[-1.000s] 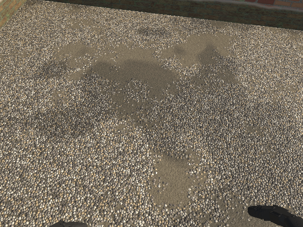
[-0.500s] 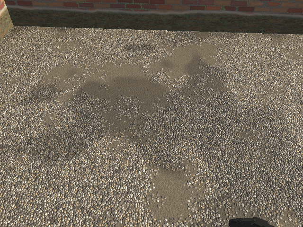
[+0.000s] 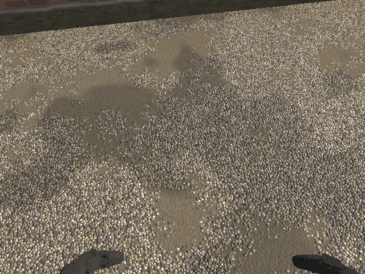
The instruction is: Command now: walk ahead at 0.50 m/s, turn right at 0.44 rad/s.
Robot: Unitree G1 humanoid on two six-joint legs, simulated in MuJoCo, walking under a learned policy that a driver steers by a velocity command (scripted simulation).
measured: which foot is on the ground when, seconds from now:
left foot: down 0.00-1.00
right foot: down 0.00-1.00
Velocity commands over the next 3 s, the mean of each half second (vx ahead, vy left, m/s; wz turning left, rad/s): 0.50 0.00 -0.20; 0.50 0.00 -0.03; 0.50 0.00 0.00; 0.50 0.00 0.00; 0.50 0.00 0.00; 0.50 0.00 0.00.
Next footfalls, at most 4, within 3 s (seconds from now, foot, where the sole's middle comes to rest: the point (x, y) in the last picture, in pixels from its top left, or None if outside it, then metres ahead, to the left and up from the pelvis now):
none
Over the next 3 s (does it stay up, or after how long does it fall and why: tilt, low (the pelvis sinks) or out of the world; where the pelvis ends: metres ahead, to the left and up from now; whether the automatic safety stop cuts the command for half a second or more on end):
stays up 0.00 0.02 0.01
